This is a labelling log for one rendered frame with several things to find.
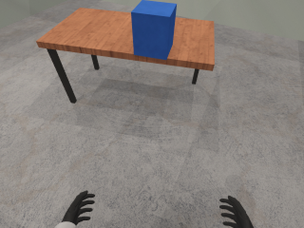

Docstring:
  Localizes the robot left hand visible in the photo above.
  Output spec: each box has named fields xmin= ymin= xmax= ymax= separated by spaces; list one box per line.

xmin=62 ymin=190 xmax=95 ymax=225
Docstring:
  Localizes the robot right hand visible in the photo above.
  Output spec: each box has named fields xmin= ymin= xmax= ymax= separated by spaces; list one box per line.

xmin=219 ymin=196 xmax=254 ymax=228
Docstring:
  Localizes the carton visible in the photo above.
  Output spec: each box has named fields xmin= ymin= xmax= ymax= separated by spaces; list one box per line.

xmin=131 ymin=0 xmax=177 ymax=60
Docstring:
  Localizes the table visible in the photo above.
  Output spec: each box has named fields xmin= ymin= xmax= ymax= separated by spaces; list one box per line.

xmin=36 ymin=8 xmax=215 ymax=104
